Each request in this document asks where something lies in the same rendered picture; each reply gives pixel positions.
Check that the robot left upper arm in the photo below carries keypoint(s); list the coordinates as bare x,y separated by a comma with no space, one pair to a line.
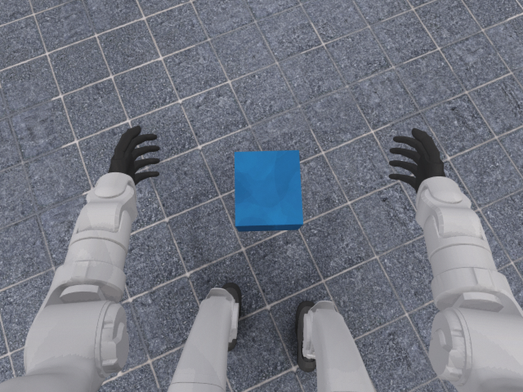
73,347

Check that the robot right upper arm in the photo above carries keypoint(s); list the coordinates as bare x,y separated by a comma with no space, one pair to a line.
478,350

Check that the robot right forearm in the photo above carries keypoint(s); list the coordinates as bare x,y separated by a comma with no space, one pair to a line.
463,268

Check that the robot right hand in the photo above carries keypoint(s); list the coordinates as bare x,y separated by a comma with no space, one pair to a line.
427,159

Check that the robot left forearm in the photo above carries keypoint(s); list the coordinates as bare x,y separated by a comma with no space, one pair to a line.
93,268

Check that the robot left hand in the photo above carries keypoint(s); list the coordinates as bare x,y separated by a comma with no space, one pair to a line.
125,155

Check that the robot right shin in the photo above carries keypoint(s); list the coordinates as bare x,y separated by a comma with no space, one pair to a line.
320,305

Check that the carton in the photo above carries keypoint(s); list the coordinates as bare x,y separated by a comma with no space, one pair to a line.
268,192

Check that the right robot thigh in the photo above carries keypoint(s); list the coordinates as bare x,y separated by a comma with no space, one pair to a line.
339,366

